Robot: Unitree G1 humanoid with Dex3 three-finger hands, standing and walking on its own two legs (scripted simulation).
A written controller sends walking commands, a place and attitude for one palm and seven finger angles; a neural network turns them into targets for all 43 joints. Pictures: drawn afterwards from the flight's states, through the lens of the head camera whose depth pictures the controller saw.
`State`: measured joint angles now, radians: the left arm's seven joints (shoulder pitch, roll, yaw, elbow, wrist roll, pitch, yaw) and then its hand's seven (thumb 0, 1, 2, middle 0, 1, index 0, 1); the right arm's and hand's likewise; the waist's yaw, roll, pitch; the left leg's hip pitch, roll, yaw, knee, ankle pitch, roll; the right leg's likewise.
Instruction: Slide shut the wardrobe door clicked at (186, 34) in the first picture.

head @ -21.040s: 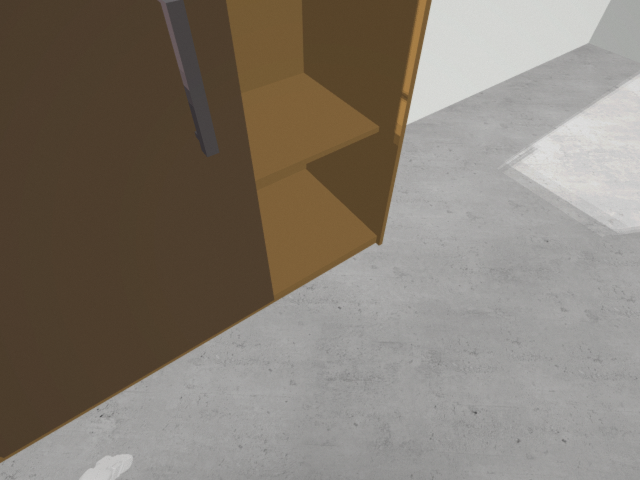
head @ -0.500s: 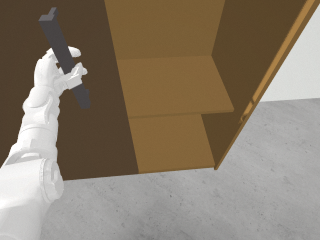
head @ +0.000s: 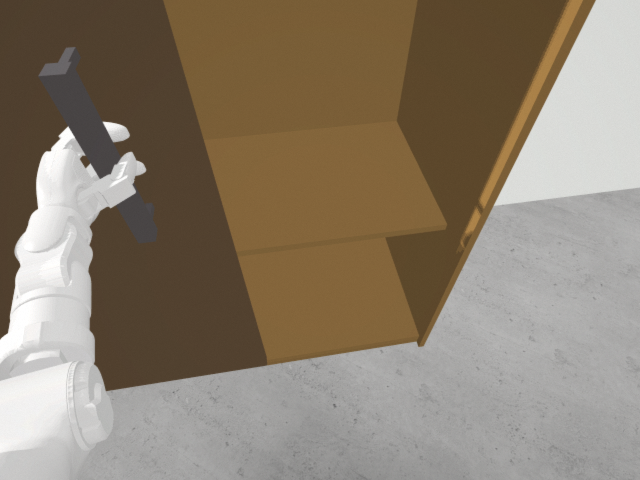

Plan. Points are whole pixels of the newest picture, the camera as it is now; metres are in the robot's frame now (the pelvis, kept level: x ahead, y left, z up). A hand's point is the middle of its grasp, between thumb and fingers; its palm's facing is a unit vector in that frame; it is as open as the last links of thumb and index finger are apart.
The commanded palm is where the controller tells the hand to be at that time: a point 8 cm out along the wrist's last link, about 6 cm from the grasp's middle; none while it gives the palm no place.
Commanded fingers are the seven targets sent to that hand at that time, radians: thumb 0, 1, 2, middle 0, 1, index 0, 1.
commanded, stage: grip the handle and tug to test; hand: left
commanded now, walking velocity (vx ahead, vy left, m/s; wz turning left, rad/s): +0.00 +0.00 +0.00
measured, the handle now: (114, 158) +0.50 +0.24 +0.15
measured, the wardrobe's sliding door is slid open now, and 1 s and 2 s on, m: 0.50 0.50 0.47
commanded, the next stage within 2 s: tug the door sideways, standing still in 0.06 s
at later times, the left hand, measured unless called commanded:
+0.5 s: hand (126, 177) +0.45 +0.21 +0.16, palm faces +0.18 -0.98 -0.02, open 5.8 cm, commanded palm +0.43 +0.22 +0.15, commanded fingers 0.00 0.90 0.90 -0.45 -1.40 -0.45 -1.40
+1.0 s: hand (130, 179) +0.45 +0.20 +0.15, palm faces +0.20 -0.98 -0.06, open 6.1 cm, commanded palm +0.43 +0.24 +0.16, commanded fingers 0.00 0.90 0.90 -0.45 -1.40 -0.45 -1.40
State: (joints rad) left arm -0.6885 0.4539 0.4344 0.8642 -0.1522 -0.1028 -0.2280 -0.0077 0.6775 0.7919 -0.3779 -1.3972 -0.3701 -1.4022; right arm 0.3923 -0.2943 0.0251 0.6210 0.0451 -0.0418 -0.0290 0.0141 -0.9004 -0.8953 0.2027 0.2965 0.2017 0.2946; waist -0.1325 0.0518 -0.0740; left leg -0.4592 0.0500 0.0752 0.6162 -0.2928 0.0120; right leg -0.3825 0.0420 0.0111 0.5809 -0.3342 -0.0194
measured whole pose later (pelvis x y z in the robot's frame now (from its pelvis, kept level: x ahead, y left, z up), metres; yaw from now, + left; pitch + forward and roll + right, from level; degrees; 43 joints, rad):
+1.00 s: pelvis +0.00 +0.01 +0.00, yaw +6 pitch +8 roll -1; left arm -0.83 0.29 0.15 0.88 -0.17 -0.11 0.02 -0.02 0.75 0.80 -0.32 -1.40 -0.22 -1.40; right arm 0.36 -0.27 0.00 0.78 0.03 -0.16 0.02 0.01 -0.90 -0.90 0.20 0.30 0.20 0.29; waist -0.03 0.06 -0.04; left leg -0.48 -0.01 -0.01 0.65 -0.30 0.02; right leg -0.36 -0.01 -0.08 0.61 -0.38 -0.01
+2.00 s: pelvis +0.14 -0.14 +0.00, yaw +17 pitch -1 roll -1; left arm -0.50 0.24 0.21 0.10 -0.11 -0.03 0.18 0.00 0.62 0.83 -0.45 -1.40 -0.17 -1.40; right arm 0.01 -0.27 -0.04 0.58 0.05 -0.08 -0.02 0.01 -0.90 -0.90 0.20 0.30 0.20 0.29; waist 0.08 0.09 0.32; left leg -0.23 0.14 0.04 0.57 -0.21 -0.03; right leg -0.38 -0.04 -0.09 0.66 -0.18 0.00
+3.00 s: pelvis +0.22 -0.30 -0.02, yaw +6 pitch -5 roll +0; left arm -0.05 0.16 0.34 -0.35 -0.10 -0.02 0.28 0.01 0.67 0.78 -0.45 -1.40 -0.08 -1.38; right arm 0.02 -0.18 0.06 0.57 0.02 -0.16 0.05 0.02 -0.90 -0.90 0.20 0.30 0.34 0.32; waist 0.08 0.02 0.29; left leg -0.32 0.05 0.03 0.90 -0.55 -0.04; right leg -0.43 -0.02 -0.07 0.70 -0.18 -0.03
